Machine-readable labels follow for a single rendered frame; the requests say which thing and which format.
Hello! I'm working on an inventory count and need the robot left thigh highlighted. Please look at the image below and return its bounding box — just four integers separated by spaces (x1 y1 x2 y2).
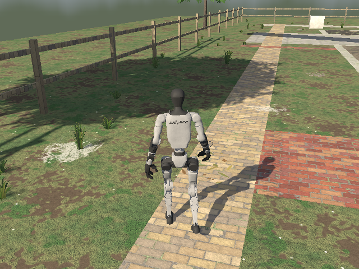
161 156 173 191

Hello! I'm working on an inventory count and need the robot left upper arm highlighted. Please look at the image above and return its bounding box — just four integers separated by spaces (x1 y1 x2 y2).
152 113 167 145

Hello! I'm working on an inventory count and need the right robot forearm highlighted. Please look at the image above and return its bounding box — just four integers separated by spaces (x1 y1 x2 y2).
200 134 210 154

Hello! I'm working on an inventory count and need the right robot shin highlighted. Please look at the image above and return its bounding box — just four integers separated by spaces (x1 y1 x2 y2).
190 187 199 226

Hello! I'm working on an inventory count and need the robot right upper arm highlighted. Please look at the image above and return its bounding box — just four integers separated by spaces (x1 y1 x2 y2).
190 112 206 142

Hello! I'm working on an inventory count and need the left robot forearm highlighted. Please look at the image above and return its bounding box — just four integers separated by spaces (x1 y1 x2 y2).
146 137 158 165

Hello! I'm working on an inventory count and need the robot right hand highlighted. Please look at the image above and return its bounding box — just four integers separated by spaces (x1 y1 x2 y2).
198 151 211 161

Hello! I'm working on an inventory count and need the robot left hand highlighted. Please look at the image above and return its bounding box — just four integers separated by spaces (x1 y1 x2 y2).
145 163 158 179

